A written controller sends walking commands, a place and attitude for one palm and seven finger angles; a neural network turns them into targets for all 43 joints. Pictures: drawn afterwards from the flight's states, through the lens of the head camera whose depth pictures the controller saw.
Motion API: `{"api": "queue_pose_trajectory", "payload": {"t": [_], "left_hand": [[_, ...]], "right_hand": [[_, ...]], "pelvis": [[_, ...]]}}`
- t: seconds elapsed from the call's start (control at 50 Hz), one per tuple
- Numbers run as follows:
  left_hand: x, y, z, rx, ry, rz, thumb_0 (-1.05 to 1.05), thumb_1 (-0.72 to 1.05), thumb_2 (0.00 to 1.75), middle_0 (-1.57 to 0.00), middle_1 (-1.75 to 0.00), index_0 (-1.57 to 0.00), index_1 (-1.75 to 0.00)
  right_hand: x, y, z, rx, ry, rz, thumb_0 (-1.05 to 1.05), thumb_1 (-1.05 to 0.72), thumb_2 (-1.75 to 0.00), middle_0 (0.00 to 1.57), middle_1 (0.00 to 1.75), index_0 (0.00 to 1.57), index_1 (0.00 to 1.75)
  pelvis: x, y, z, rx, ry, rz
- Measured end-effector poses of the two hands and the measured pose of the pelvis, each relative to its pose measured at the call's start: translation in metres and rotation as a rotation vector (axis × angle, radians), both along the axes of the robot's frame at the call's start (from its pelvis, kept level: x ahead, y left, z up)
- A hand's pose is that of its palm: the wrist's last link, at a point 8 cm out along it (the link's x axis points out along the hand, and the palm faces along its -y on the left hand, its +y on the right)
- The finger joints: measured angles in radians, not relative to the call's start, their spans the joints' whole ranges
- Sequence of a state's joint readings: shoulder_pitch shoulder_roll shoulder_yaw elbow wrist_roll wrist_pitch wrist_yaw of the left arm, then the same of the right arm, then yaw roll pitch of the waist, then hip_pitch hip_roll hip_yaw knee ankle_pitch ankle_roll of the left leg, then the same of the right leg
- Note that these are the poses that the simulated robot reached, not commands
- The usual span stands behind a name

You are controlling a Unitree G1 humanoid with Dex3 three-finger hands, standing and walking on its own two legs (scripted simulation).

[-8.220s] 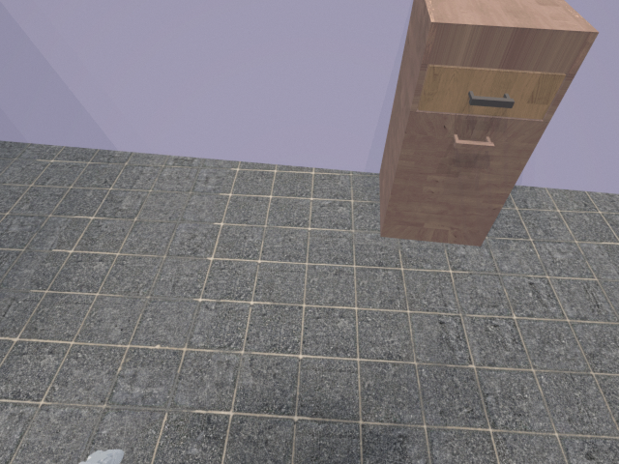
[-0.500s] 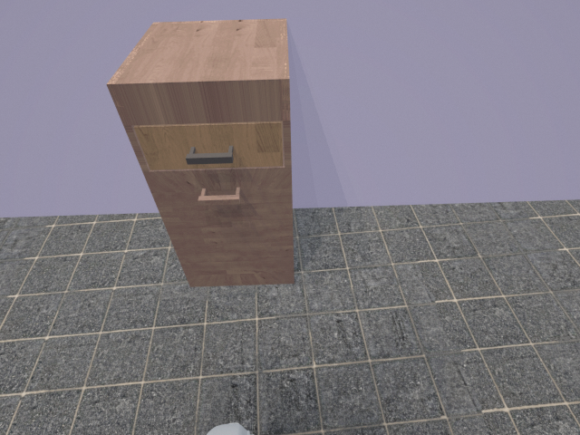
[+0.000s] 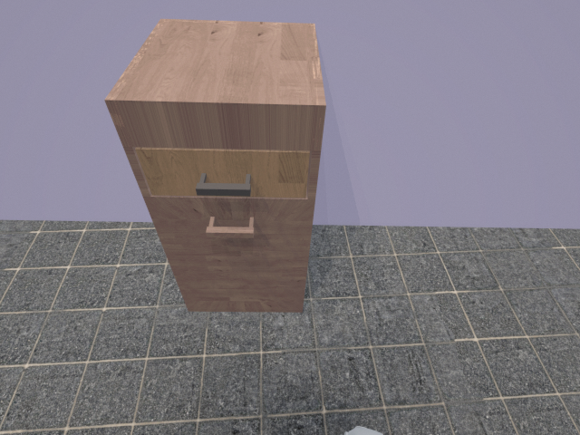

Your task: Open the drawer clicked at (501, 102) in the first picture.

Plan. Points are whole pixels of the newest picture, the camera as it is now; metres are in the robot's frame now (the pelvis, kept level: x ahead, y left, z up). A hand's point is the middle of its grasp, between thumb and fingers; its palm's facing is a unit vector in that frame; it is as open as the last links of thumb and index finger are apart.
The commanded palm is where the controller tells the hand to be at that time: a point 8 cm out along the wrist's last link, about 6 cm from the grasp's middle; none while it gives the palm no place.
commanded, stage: take the last steps up to it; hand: left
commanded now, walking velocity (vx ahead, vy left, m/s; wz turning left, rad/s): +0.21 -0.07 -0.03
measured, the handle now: (224, 183) +0.65 +0.20 -0.08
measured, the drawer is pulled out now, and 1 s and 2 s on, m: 0.00 0.00 0.00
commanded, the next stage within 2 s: come to a stop and stand still in 0.16 s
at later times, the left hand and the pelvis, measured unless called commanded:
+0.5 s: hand (217, 416) +0.19 +0.13 -0.17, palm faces +0.05 -0.97 -0.23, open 7.2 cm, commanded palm none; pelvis +0.14 -0.05 +0.00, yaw +0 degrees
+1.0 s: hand (223, 419) +0.19 +0.12 -0.18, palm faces +0.01 -0.96 -0.28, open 7.3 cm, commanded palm none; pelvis +0.13 -0.07 -0.03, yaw -1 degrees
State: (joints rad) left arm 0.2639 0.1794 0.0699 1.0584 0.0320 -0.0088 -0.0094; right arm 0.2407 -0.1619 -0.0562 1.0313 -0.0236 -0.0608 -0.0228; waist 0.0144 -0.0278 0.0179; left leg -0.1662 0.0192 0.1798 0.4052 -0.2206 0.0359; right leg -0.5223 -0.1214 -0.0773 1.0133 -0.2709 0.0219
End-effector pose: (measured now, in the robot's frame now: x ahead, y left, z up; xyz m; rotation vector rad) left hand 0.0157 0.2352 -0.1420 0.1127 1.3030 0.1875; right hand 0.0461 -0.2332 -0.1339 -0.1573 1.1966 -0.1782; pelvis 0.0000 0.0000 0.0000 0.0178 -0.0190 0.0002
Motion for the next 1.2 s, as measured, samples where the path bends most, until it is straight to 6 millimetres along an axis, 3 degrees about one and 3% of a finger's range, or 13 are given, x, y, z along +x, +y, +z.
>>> {"api": "queue_pose_trajectory", "payload": {"t": [0.14,0.2,0.24,0.34,0.44,0.56,0.62,0.74,0.84,0.94,1.06,1.2], "left_hand": [[0.120,-0.015,0.016,0.048,-0.136,-0.092,0.00,0.92,0.90,-0.19,-0.30,-0.20,-0.30],[0.157,-0.031,0.012,0.065,-0.168,-0.124,0.00,0.92,0.90,-0.19,-0.30,-0.20,-0.30],[0.170,-0.043,0.011,0.061,-0.176,-0.124,0.00,0.92,0.90,-0.19,-0.30,-0.20,-0.30],[0.169,-0.063,0.012,0.044,-0.114,-0.057,-0.01,0.93,0.90,-0.20,-0.30,-0.20,-0.30],[0.165,-0.059,0.010,0.055,-0.019,-0.038,-0.01,0.95,0.90,-0.20,-0.30,-0.21,-0.30],[0.162,-0.047,-0.009,0.032,0.043,0.002,0.00,0.93,0.90,-0.20,-0.30,-0.21,-0.30],[0.163,-0.039,-0.016,0.027,0.059,0.011,0.00,0.92,0.90,-0.20,-0.30,-0.20,-0.30],[0.167,-0.033,-0.008,0.044,0.051,0.002,0.00,0.92,0.90,-0.20,-0.30,-0.20,-0.30],[0.168,-0.042,0.000,0.073,0.020,-0.027,0.00,0.91,0.90,-0.20,-0.30,-0.20,-0.30],[0.166,-0.056,-0.006,0.115,-0.058,-0.085,0.00,0.91,0.90,-0.20,-0.30,-0.20,-0.30],[0.159,-0.073,-0.012,0.075,-0.098,-0.084,0.00,0.91,0.90,-0.20,-0.30,-0.20,-0.30],[0.141,-0.089,-0.005,0.045,-0.078,-0.076,0.00,0.92,0.90,-0.20,-0.30,-0.20,-0.30]], "right_hand": [[-0.017,-0.012,-0.019,0.062,0.175,-0.067,0.00,-0.93,-0.89,0.20,0.30,0.21,0.30],[-0.017,-0.022,-0.033,0.090,0.245,-0.094,0.00,-0.92,-0.89,0.20,0.30,0.21,0.30],[-0.011,-0.028,-0.037,0.098,0.286,-0.092,0.00,-0.92,-0.89,0.20,0.30,0.20,0.30],[0.038,-0.044,-0.025,0.078,0.272,-0.061,0.01,-0.92,-0.89,0.19,0.30,0.20,0.30],[0.098,-0.047,-0.019,0.059,0.201,-0.029,0.01,-0.92,-0.89,0.19,0.30,0.20,0.30],[0.157,-0.044,-0.019,0.008,0.123,0.014,0.01,-0.93,-0.89,0.19,0.30,0.20,0.30],[0.176,-0.039,-0.015,-0.011,0.085,0.035,0.01,-0.92,-0.89,0.19,0.30,0.20,0.30],[0.194,-0.036,-0.007,-0.009,0.030,0.057,0.00,-0.92,-0.89,0.20,0.30,0.20,0.30],[0.192,-0.047,-0.011,0.024,-0.011,0.044,0.00,-0.91,-0.89,0.20,0.30,0.21,0.30],[0.179,-0.070,-0.029,0.044,-0.070,0.020,0.00,-0.91,-0.89,0.20,0.30,0.21,0.30],[0.137,-0.079,-0.031,0.026,-0.040,-0.012,0.01,-0.91,-0.89,0.19,0.30,0.20,0.30],[0.075,-0.079,-0.029,0.052,0.113,-0.017,0.01,-0.91,-0.89,0.19,0.30,0.20,0.30]], "pelvis": [[0.051,-0.021,-0.004,0.019,0.006,-0.004],[0.076,-0.038,-0.014,0.021,0.006,-0.008],[0.088,-0.045,-0.016,0.003,0.004,-0.002],[0.117,-0.055,-0.004,-0.007,0.012,0.009],[0.137,-0.056,0.000,-0.006,0.022,0.006],[0.151,-0.044,-0.010,-0.027,0.012,0.010],[0.154,-0.039,-0.013,-0.010,0.010,0.003],[0.148,-0.043,-0.007,-0.009,0.026,0.001],[0.140,-0.055,-0.007,-0.005,0.031,-0.007],[0.129,-0.069,-0.027,0.001,0.020,-0.018],[0.124,-0.074,-0.029,-0.004,-0.038,-0.010],[0.115,-0.084,-0.018,-0.007,-0.016,-0.003]]}}
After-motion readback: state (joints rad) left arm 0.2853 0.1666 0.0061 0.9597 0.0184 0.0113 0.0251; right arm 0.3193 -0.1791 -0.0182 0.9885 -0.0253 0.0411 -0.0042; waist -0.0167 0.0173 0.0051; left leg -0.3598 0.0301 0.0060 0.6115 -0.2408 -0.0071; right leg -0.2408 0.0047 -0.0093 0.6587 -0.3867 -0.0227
